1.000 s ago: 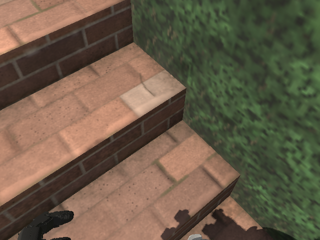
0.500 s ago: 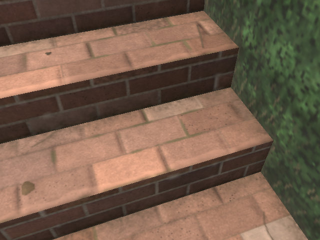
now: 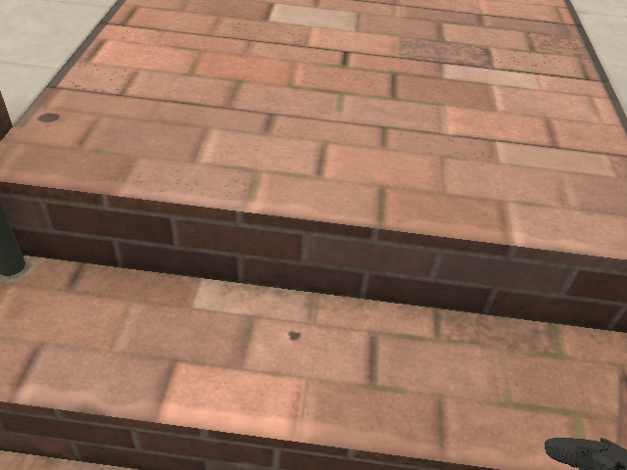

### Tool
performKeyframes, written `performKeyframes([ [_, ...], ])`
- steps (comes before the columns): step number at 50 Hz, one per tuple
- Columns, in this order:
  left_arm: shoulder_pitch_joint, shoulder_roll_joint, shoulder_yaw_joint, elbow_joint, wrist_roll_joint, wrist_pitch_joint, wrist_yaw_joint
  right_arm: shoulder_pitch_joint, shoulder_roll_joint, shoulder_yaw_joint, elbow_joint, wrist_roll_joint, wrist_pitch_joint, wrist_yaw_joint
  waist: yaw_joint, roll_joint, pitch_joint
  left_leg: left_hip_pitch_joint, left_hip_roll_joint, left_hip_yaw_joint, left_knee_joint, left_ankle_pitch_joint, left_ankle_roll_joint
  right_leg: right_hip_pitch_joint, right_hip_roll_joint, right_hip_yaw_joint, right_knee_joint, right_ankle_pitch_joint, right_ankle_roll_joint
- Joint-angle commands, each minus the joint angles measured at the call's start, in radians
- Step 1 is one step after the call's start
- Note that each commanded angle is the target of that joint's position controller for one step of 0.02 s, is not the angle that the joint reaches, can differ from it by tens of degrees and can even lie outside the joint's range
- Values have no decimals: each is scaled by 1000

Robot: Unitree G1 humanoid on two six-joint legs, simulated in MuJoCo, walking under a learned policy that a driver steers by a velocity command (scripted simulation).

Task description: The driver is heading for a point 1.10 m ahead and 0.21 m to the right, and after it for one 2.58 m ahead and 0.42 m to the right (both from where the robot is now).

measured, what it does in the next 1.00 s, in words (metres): climbs, turning right: left foot 0.18 m higher, then right foot 0.18 m higher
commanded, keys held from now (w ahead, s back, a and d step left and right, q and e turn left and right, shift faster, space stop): w+q+shift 0.10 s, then w+e+shift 0.90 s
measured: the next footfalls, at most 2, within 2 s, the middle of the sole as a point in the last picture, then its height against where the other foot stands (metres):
left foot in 0.20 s outside the picture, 0.18 m higher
right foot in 0.58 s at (308, 348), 0.18 m higher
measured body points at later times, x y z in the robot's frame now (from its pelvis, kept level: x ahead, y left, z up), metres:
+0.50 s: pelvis +0.43 +0.05 +0.24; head +0.46 +0.06 +0.69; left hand +0.73 +0.21 +0.24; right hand +0.35 -0.19 +0.10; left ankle +0.28 +0.13 -0.50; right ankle +0.57 -0.05 -0.22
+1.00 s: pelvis +0.91 +0.02 +0.50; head +0.90 +0.02 +0.95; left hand +1.10 +0.24 +0.40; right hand +1.01 -0.27 +0.43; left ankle +0.98 +0.12 -0.15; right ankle +0.72 -0.03 -0.01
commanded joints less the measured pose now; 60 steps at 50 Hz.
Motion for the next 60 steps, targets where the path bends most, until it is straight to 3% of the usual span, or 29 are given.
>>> performKeyframes([
  [1, 66, -122, -72, 69, 24, -73, -24, -195, 166, 85, -173, 30, 42, -21, -25, -2, 296, -488, 71, 13, 268, -316, 3, 68, -361, 307, -674, 187, -104],
  [5, 135, -49, -72, 158, -26, -80, -39, -370, 139, 104, -269, 24, 63, -47, -90, 86, 309, -215, 99, 179, -389, -319, 39, -63, -199, -38, -866, 595, -53],
  [7, 153, 106, -62, 72, -134, -83, -3, -124, 51, 97, -132, 21, 70, -3, -105, 61, -38, 633, -34, 418, -722, -110, 0, -189, -179, -39, -827, 1621, -169],
  [9, 110, 385, 12, 30, -140, -120, -16, 216, -28, 56, -89, 42, 86, -23, -292, -202, -329, 818, -52, 351, -960, -202, -30, 211, -309, 46, -386, 2377, -194],
  [10, 48, 354, 29, -9, -158, -116, -45, 269, -110, 28, -62, 35, 71, -15, -319, -173, -407, 884, -87, 265, -1253, -198, -41, 314, -278, 104, -79, 2316, -168],
  [12, 66, 75, -4, -133, -79, -116, -104, 266, -290, -43, 29, -44, 48, -32, -178, 248, -443, 1153, 350, -691, -1748, 382, 150, -320, 162, 414, 1022, 422, -33],
  [13, 12, 12, -14, -195, -44, -108, -93, 255, -246, -47, 45, -50, 28, -22, -138, -32, -432, 1191, 397, -666, -1725, 351, 136, -499, 135, 531, 1325, 361, -49],
  [15, -191, -146, -74, -327, 3, -82, -74, 280, -112, -15, 234, -26, -14, -10, -65, -127, -88, 1045, 327, -409, -1696, 162, 86, -795, 59, 452, 1427, 266, -122],
  [17, -120, -245, -114, -320, -4, -40, -71, 266, 70, 33, 312, -29, -40, 0, 20, -87, 62, 910, 326, -184, -1733, 215, 18, -897, 32, 414, 1584, 188, -160],
  [20, -270, -293, -143, -411, -40, 24, -44, 269, 82, 55, 394, -27, -70, 6, 88, 3, 210, 692, 369, 40, -1998, 191, -34, -1021, 64, 365, 1702, -78, -161],
  [23, -416, -218, -167, -500, -80, 73, -17, 219, 34, 86, 416, 20, -77, -15, 152, -15, 314, 267, 269, 340, -2355, 449, -87, -613, 37, 131, 992, 38, -121],
  [25, -100, -95, -127, -365, -49, 91, -57, 182, -152, 61, 329, 127, -102, -55, 258, 1, -52, 273, 254, 391, -2212, 1434, -15, 133, 117, -20, 787, 253, -91],
  [27, 150, -28, -90, -287, -33, 104, -39, 38, -400, -23, 229, 124, -144, -59, 373, 125, -299, 742, 356, 371, -1775, 2190, -58, 110, 104, 8, 629, 153, -81],
  [28, 212, 42, -68, -275, -50, 90, -43, 46, -378, -35, 191, 125, -138, -37, 385, 115, -349, 796, 366, 316, -1487, 2232, -65, 217, 153, 47, 385, 140, -88],
  [29, 202, 91, -35, -262, -70, 75, -52, 51, -298, -39, 147, 119, -121, -17, 372, 7, -295, 815, 232, 295, -986, 1642, -88, 216, 143, 253, -113, 221, -169],
  [30, 77, 102, -3, -193, -77, 64, -50, 23, -111, 1, 60, 10, -111, 16, 212, -254, -107, 358, 23, 188, -512, 146, -131, 308, 86, 491, -179, 651, -250],
  [31, -40, 109, -10, -230, -54, 80, -40, 118, -14, 31, -25, -45, -110, 24, 78, -178, -229, 15, -8, 52, -26, 52, -148, 469, -64, 870, -217, 866, -390],
  [32, 50, 93, -12, -184, -40, 86, -40, 41, 20, 50, -79, -43, -112, 22, 112, -104, -228, -150, -9, 58, 237, -25, -120, 438, -132, 1044, -347, 274, -431],
  [34, 187, 20, -33, -39, -12, 51, -48, -141, 210, 142, -215, -84, -95, -4, 45, -9, 174, -496, 57, 70, 375, -155, -73, 245, -86, 863, -435, 244, -298],
  [36, 121, -56, -64, -25, -4, 22, -65, -136, 160, 145, -220, -24, -59, -37, -26, 22, 309, -453, 95, 135, 300, -279, -70, -59, -52, 671, -508, 261, -209],
  [39, 141, -20, -55, 51, -27, -6, -72, -384, 150, 174, -394, -24, -14, -68, -33, -28, 390, -271, 181, 207, -210, -442, -71, -351, -13, 565, -761, 302, -186],
  [42, 105, 169, 6, -57, -104, -27, -42, -63, 37, 118, -270, 5, -11, -64, -128, 35, -121, 943, 50, 315, -766, -175, -95, -461, -37, 508, -697, 1438, -238],
  [44, 4, 361, 94, -116, -72, -64, -55, 290, -77, 35, -184, 14, 6, -64, -329, -105, -415, 1002, 57, 178, -1058, -359, -81, -10, -109, 572, -146, 1982, -179],
  [46, -200, 46, 31, -217, -30, -93, -107, 364, -252, -17, -38, 0, 2, -38, -288, 434, -369, 1001, 328, -486, -1612, -412, 34, -255, 208, 427, 826, 456, -82],
  [47, 7, -40, 16, -254, -21, -83, -113, 146, -190, -9, -65, -2, -3, -37, -85, 315, -350, 974, 488, -825, -1798, -544, 118, -445, 140, 479, 1134, 389, -84],
  [50, -118, -201, -76, -350, 32, 4, -88, 186, 95, 65, 174, 0, -59, -19, 40, -61, 94, 698, 446, -441, -1791, -597, -4, -747, -11, 379, 1313, 263, -156],
  [54, -151, -119, -74, -368, -57, 91, -71, 170, 79, 63, 272, -17, -82, -9, 132, -25, 303, 492, 337, 145, -1957, -78, -180, -670, -43, 358, 873, 160, -103],
  [57, -173, -3, -37, -363, -13, 117, -84, 156, -44, 27, 277, 23, -103, -40, 141, -10, 228, 528, 221, 392, -2085, 184, -183, -344, -12, 197, 374, 478, -78],
  [60, -144, -56, -61, -321, -30, 93, -121, 277, -142, 13, 278, 34, -113, -56, 118, 27, 112, 727, 252, 416, -2074, 755, -141, -44, 54, 110, 40, 546, -111],
])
